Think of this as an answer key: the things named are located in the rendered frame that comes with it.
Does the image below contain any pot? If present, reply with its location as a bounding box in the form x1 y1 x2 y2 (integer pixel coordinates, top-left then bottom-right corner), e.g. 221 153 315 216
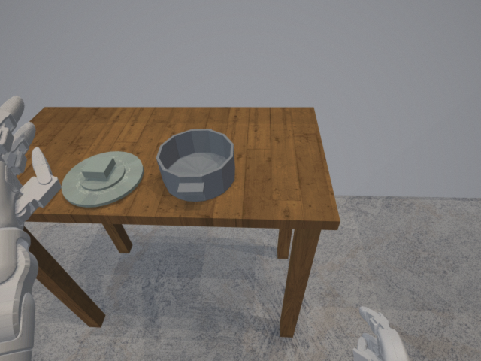
156 129 235 202

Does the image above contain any left robot hand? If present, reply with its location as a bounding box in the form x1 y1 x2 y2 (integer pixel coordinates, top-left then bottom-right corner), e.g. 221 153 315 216
0 96 62 230

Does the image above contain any knob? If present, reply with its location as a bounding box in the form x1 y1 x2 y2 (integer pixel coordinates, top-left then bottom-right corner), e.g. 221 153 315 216
82 157 116 179

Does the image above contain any table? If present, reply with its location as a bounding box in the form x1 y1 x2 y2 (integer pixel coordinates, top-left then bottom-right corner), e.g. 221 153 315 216
17 107 340 338

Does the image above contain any right robot hand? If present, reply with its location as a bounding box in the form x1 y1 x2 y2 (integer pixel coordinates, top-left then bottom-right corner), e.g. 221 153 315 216
352 306 410 361

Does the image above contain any lid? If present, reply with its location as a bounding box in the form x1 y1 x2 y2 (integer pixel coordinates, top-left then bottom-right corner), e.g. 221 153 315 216
62 151 144 208

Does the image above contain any robot left forearm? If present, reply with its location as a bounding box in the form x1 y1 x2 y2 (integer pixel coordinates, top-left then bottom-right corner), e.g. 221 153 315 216
0 227 38 361

